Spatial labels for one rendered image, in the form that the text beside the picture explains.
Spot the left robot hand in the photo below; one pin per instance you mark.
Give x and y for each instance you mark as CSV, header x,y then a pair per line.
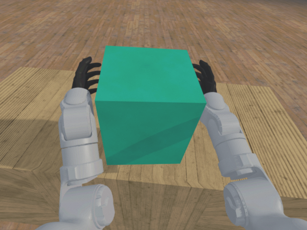
x,y
82,75

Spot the right robot hand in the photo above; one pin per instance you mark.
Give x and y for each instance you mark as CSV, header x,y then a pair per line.
x,y
206,77

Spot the right robot upper arm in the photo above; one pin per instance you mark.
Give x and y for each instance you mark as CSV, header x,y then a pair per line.
x,y
254,204

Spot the left robot forearm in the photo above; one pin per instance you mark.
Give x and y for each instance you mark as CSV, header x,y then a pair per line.
x,y
78,138

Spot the carton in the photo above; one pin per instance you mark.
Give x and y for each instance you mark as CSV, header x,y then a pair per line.
x,y
148,102

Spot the right robot forearm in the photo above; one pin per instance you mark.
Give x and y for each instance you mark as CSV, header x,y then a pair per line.
x,y
235,157

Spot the left robot upper arm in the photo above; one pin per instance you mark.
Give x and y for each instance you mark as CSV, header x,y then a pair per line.
x,y
84,208

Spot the pedestal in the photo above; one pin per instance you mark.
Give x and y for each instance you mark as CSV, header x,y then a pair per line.
x,y
185,196

